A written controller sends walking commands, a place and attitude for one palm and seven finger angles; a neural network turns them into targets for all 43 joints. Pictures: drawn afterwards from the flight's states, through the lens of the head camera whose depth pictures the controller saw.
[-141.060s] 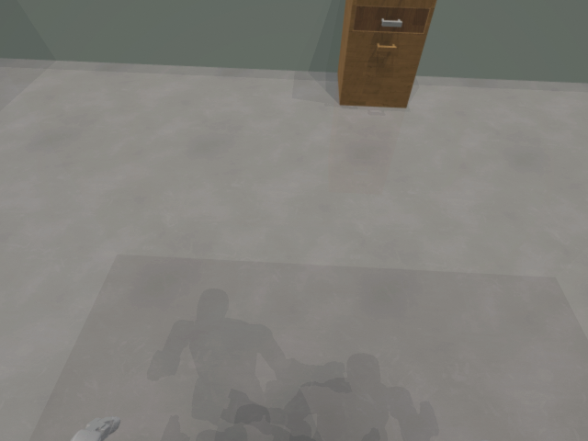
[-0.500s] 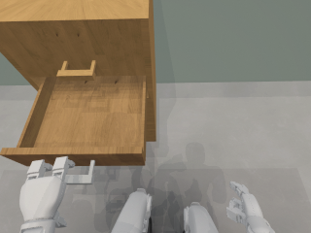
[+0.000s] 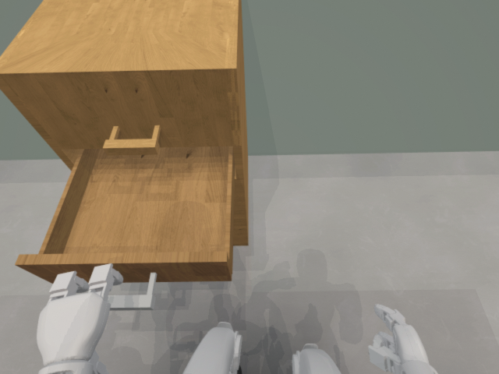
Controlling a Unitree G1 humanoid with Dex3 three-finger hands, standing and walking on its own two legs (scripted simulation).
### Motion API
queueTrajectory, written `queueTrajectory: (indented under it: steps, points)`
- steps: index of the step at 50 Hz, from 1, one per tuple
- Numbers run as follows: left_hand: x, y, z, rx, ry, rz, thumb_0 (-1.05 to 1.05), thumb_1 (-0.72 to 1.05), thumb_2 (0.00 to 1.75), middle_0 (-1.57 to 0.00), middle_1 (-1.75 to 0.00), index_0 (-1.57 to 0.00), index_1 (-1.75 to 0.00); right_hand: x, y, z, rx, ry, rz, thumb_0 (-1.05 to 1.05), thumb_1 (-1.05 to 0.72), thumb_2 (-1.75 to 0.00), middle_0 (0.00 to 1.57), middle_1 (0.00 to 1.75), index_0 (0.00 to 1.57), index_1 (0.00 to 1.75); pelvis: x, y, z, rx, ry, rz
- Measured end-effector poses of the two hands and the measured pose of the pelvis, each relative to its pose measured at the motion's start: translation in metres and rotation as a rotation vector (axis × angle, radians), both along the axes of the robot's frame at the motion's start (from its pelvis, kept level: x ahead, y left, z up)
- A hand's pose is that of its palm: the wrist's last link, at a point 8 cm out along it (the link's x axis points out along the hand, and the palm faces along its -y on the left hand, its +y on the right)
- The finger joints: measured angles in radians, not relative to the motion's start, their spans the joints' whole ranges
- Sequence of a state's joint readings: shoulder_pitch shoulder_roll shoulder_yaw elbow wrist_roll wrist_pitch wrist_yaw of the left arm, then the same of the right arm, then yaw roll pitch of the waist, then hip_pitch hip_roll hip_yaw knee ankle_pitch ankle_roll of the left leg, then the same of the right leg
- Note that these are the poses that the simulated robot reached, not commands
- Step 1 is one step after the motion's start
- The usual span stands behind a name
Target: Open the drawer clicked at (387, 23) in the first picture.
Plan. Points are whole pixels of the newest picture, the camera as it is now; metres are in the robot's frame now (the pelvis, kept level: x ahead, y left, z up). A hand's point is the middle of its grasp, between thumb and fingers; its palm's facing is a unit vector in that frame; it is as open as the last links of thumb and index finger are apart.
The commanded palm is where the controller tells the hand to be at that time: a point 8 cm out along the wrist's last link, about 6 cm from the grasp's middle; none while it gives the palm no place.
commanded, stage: lift the hand off the handle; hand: left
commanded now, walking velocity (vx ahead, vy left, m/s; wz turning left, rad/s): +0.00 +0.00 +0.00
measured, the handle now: (128, 290) +0.26 +0.27 -0.13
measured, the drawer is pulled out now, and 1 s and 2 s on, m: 0.27 0.27 0.27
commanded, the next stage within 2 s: draw the hand back to the body in 0.94 s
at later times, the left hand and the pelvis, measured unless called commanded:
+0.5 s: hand (95, 322) +0.19 +0.25 -0.01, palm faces -0.06 -0.09 -0.99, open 13.8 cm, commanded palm +0.18 +0.25 +0.04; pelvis +0.01 +0.00 +0.02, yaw +1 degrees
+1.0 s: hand (91, 312) +0.19 +0.25 +0.02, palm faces -0.08 -0.09 -0.99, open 13.8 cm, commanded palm +0.18 +0.25 +0.07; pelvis +0.03 -0.01 +0.04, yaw +1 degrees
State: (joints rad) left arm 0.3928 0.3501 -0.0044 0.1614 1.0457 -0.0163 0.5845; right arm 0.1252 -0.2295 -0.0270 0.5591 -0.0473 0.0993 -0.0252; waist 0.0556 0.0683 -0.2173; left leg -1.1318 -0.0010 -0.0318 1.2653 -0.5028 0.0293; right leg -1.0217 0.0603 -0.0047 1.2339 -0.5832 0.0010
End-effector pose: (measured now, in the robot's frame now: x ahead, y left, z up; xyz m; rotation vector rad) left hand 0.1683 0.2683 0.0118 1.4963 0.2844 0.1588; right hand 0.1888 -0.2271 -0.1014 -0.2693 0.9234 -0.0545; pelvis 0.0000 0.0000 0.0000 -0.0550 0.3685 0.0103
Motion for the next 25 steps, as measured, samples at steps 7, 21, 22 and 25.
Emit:
queueTrajectory:
  steps: [7, 21, 22, 25]
  points:
    - [0.008, -0.011, 0.007, -0.022, -0.016, -0.106, 0.00, -0.48, 0.30, -0.32, -1.20, -0.32, -1.20, -0.001, -0.004, 0.007, -0.017, -0.009, -0.001, 0.01, -0.91, -0.90, 0.21, 0.30, 0.20, 0.30, 0.003, -0.002, 0.004, 0.001, -0.006, 0.002]
    - [-0.003, -0.007, 0.033, -0.001, -0.012, -0.001, 0.00, -0.48, 0.30, -0.31, -1.20, -0.31, -1.20, 0.007, 0.000, 0.022, 0.040, -0.028, -0.002, 0.01, -0.91, -0.90, 0.20, 0.30, 0.20, 0.30, 0.010, -0.003, 0.020, 0.015, -0.047, -0.002]
    - [-0.003, -0.009, 0.033, -0.008, -0.006, -0.009, 0.00, -0.48, 0.30, -0.31, -1.20, -0.31, -1.20, 0.008, 0.001, 0.024, 0.038, -0.032, 0.002, 0.01, -0.91, -0.90, 0.20, 0.30, 0.20, 0.30, 0.011, -0.003, 0.021, 0.015, -0.050, 0.000]
    - [0.000, -0.015, 0.036, -0.021, -0.010, -0.050, 0.00, -0.48, 0.30, -0.32, -1.20, -0.31, -1.20, 0.010, 0.000, 0.029, 0.028, -0.044, 0.013, 0.01, -0.91, -0.90, 0.21, 0.30, 0.20, 0.30, 0.011, -0.005, 0.024, 0.016, -0.056, 0.005]
